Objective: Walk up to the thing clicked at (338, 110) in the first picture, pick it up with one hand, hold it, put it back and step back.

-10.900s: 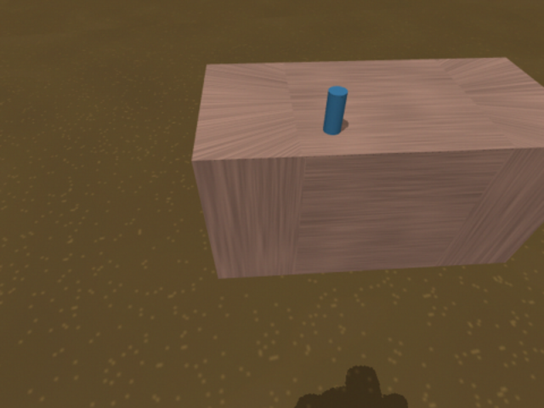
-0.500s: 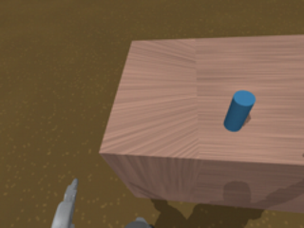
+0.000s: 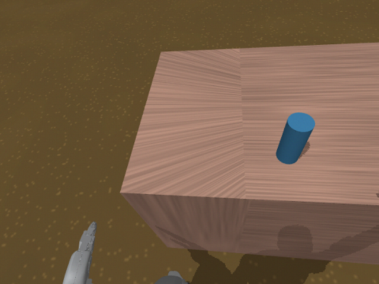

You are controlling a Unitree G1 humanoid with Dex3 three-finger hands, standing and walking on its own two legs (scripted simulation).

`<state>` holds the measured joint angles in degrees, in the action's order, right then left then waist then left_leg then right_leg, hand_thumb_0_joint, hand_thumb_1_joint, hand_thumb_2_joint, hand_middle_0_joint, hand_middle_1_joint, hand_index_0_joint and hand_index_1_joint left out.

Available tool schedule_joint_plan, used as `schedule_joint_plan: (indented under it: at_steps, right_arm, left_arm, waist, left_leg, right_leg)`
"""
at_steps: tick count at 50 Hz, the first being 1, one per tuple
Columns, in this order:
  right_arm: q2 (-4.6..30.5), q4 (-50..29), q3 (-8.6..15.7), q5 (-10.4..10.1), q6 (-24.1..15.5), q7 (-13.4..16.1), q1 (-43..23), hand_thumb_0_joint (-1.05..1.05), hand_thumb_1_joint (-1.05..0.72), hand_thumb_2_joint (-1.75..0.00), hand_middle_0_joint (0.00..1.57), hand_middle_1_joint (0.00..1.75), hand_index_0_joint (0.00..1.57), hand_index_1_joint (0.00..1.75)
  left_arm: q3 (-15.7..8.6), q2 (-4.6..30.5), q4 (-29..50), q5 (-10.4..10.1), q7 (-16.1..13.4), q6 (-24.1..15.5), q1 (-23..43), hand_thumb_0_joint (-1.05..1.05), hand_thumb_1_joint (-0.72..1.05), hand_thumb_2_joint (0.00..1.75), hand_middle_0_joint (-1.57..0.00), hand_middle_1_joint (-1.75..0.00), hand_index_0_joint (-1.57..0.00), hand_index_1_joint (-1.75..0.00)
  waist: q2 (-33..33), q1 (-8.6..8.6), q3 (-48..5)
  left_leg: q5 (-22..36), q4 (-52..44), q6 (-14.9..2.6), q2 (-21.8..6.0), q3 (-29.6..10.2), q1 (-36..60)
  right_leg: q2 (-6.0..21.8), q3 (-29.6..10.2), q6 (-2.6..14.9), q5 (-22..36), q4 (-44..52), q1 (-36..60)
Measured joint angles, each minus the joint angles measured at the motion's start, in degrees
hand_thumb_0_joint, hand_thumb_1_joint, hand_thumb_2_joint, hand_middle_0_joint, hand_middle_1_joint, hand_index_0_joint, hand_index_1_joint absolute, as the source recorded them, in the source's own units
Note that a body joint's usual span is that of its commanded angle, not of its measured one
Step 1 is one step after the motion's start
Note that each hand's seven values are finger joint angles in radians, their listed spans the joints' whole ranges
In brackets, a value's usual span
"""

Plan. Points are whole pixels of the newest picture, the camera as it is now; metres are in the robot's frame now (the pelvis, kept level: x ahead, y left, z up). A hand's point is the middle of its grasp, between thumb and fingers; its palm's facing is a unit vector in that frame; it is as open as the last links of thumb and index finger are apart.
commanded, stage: go down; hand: right
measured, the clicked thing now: (293, 140) +0.48 -0.18 -0.01
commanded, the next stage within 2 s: approach in 0.04 s
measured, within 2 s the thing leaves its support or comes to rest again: neither
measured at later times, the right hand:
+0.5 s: hand out of the picture +0.42 -0.32 +0.06, palm faces +0.04 +1.00 +0.05, open 17.6 cm
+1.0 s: hand (308, 143) +0.46 -0.21 +0.00, palm faces +0.05 +1.00 +0.05, open 17.8 cm
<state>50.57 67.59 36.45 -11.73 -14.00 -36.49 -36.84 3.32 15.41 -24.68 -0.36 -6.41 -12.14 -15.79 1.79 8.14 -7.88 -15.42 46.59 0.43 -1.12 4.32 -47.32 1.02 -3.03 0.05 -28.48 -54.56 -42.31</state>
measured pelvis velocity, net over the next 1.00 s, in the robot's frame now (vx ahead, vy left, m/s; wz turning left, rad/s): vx -0.01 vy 0.00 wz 0.03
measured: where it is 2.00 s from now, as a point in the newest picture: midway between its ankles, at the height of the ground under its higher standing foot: outside the picture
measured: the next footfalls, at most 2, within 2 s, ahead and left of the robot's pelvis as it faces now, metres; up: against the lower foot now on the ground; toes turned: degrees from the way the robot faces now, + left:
none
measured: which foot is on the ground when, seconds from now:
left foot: down 0.00-1.00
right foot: down 0.00-1.00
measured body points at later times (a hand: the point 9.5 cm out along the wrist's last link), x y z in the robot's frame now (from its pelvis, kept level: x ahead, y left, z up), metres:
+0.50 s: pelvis -0.01 +0.00 -0.01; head +0.09 -0.04 +0.43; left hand +0.16 +0.26 -0.04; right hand +0.41 -0.37 +0.06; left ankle +0.07 +0.13 -0.69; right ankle -0.03 -0.11 -0.69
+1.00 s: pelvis -0.01 +0.00 -0.04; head +0.10 -0.04 +0.40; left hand +0.14 +0.27 -0.03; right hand +0.45 -0.26 +0.00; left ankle +0.07 +0.13 -0.69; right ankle -0.03 -0.11 -0.69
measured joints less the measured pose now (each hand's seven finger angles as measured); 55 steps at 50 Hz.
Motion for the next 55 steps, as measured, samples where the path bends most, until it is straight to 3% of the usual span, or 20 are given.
schedule_joint_plan:
  at_steps: [13, 19, 24, 31, 36, 39, 42, 45, 55]
  right_arm:
    - [-2.1, -1.7, 0.0, 0.1, -0.5, 0.5, 1.2, -0.02, 0.58, -0.04, 0.05, 0.05, 0.05, 0.05]
    - [-1.2, 1.2, -4.5, -0.3, -1.5, 1.0, -2.1, -0.01, 0.57, -0.04, 0.05, 0.05, 0.05, 0.05]
    - [-5.1, 3.0, -6.9, -1.3, -2.7, 1.3, -2.7, -0.01, 0.57, -0.04, 0.04, 0.05, 0.04, 0.05]
    - [-11.4, 2.2, -5.9, 0.9, -7.7, 6.2, -2.2, -0.01, 0.58, -0.05, 0.04, 0.05, 0.04, 0.05]
    - [-14.3, -0.5, -5.0, 2.8, -11.3, 11.3, -1.8, -0.02, 0.58, -0.04, 0.04, 0.05, 0.04, 0.05]
    - [-15.7, -2.9, -4.5, 3.7, -12.9, 14.4, -2.5, -0.02, 0.59, -0.04, 0.04, 0.05, 0.04, 0.05]
    - [-16.4, -1.8, -6.7, 4.2, -13.3, 16.3, -3.8, -0.02, 0.6, -0.03, 0.03, 0.05, 0.04, 0.05]
    - [-17.8, -3.7, -7.1, 5.8, -12.0, 17.6, -3.0, -0.02, 0.6, -0.04, 0.03, 0.05, 0.04, 0.05]
    - [-21.5, -1.6, -8.5, 5.6, -12.2, 20.5, -3.3, -0.01, 0.6, -0.04, 0.04, 0.05, 0.04, 0.06]
  left_arm:
    - [-0.1, -0.1, -1.1, 0.1, 0.1, 0.5, -0.5, -0.01, -0.54, 0.05, -0.06, -0.04, -0.05, -0.05]
    - [0.1, -0.2, -0.5, 0.4, 0.4, 0.1, 0.8, -0.01, -0.54, 0.04, -0.06, -0.04, -0.05, -0.05]
    - [-0.3, 0.1, 3.8, 0.8, 1.2, -0.9, 0.6, -0.01, -0.53, 0.04, -0.07, -0.05, -0.06, -0.05]
    - [-0.4, -0.9, 10.8, 1.7, 3.0, -0.8, -2.0, -0.01, -0.53, 0.04, -0.07, -0.05, -0.06, -0.06]
    - [-3.1, -0.8, 14.0, 2.8, 4.1, 0.1, -3.6, -0.01, -0.53, 0.04, -0.07, -0.05, -0.07, -0.06]
    - [-4.6, -0.2, 14.8, 3.0, 4.1, 1.4, -3.8, -0.01, -0.53, 0.04, -0.07, -0.05, -0.07, -0.06]
    - [-4.9, -0.4, 14.9, 3.2, 4.4, 2.1, -3.6, -0.01, -0.53, 0.04, -0.07, -0.05, -0.06, -0.06]
    - [-4.7, -0.8, 16.4, 3.4, 4.9, 3.4, -3.6, -0.01, -0.54, 0.04, -0.07, -0.05, -0.06, -0.05]
    - [-5.0, -1.5, 21.8, 2.5, 6.1, 4.0, -6.1, -0.01, -0.54, 0.04, -0.07, -0.05, -0.06, -0.05]
  waist:
    - [0.5, -0.61, -0.8]
    - [0.3, -0.68, 0.5]
    - [0.1, 0.31, 0.9]
    - [2.1, 3.28, 0.3]
    - [2.6, 4.92, 0.8]
    - [2.5, 5.03, 0.7]
    - [1.7, 5.21, 0.0]
    - [0.8, 5.13, -0.9]
    - [-0.5, 3.83, -0.6]
  left_leg:
    - [-0.3, 0.0, 0.06, -0.1, -0.1, 0.8]
    - [-0.1, 0.9, 0.04, -0.3, 0.1, -1.0]
    - [-0.4, 2.5, 0.12, -0.7, -0.1, -3.3]
    - [-1.9, 7.8, -0.23, -0.3, -0.7, -9.7]
    - [-2.7, 11.1, -0.37, 0.2, -1.0, -13.7]
    - [-3.0, 12.4, -0.36, 0.5, -1.2, -15.5]
    - [-3.2, 13.0, -0.36, 0.5, -1.0, -16.4]
    - [-3.3, 13.1, -0.28, 0.8, -1.2, -16.2]
    - [-3.8, 13.1, -0.08, 0.2, -1.6, -13.9]
  right_leg:
    - [-0.1, 0.0, 0.04, -0.1, 0.2, 0.9]
    - [-0.3, -0.1, 0.06, 0.0, -0.9, -1.1]
    - [-0.7, 0.0, 0.07, -0.1, -2.1, -3.2]
    - [-0.3, 0.5, -0.22, -1.9, -7.0, -8.9]
    - [0.2, 0.7, -0.37, -3.4, -10.8, -12.7]
    - [0.5, 0.9, -0.34, -4.0, -12.4, -14.4]
    - [0.6, 0.7, -0.37, -4.4, -13.3, -15.4]
    - [0.8, 1.0, -0.34, -4.7, -13.3, -15.1]
    - [0.2, 1.3, 0.0, -4.5, -12.3, -12.4]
